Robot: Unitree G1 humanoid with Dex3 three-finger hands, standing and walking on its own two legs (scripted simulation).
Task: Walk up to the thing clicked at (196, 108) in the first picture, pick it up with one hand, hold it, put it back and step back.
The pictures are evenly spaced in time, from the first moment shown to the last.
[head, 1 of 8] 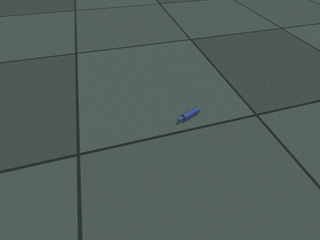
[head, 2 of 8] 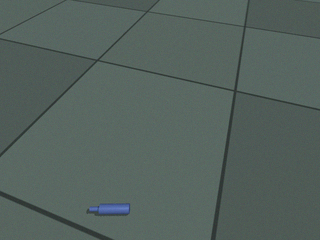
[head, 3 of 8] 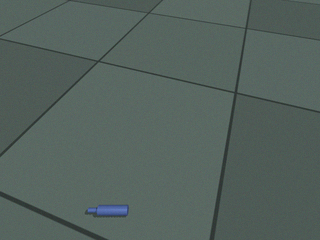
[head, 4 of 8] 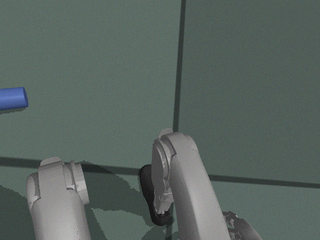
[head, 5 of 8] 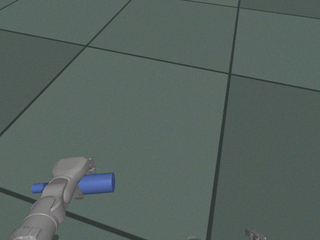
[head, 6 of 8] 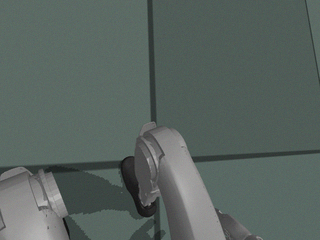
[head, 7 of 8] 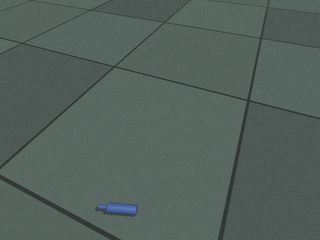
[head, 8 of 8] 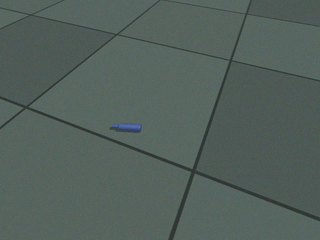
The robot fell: no
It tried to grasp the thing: yes
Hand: left
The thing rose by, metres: 0.66
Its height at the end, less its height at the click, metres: +0.00
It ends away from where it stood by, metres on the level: 0.00
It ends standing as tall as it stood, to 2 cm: yes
